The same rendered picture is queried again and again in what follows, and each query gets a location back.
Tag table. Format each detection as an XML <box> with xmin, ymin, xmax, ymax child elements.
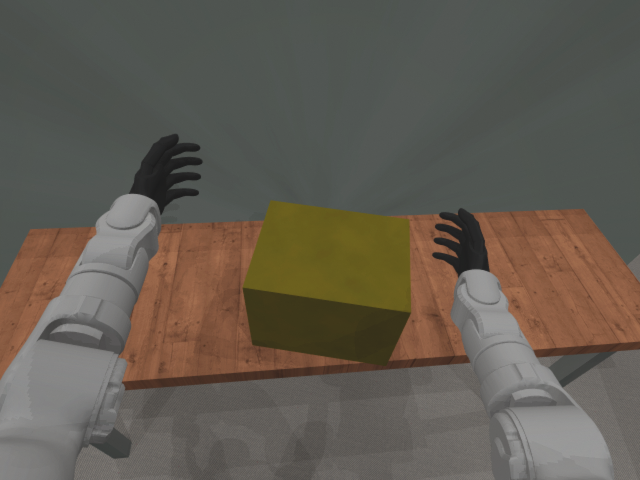
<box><xmin>0</xmin><ymin>209</ymin><xmax>640</xmax><ymax>459</ymax></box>

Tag carton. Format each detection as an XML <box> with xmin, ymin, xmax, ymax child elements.
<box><xmin>242</xmin><ymin>200</ymin><xmax>411</xmax><ymax>366</ymax></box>

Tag robot right forearm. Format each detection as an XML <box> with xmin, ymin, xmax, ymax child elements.
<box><xmin>450</xmin><ymin>269</ymin><xmax>614</xmax><ymax>480</ymax></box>

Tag robot left forearm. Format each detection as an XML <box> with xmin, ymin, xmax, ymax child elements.
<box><xmin>0</xmin><ymin>194</ymin><xmax>161</xmax><ymax>412</ymax></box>

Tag robot right hand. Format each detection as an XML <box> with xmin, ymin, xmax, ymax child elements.
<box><xmin>432</xmin><ymin>208</ymin><xmax>490</xmax><ymax>278</ymax></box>

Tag robot left upper arm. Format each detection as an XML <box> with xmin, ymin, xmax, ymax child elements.
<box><xmin>0</xmin><ymin>339</ymin><xmax>128</xmax><ymax>480</ymax></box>

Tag robot right upper arm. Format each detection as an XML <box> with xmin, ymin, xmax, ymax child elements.
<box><xmin>489</xmin><ymin>405</ymin><xmax>613</xmax><ymax>480</ymax></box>

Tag robot left hand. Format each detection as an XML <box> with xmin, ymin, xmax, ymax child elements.
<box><xmin>129</xmin><ymin>134</ymin><xmax>203</xmax><ymax>215</ymax></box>

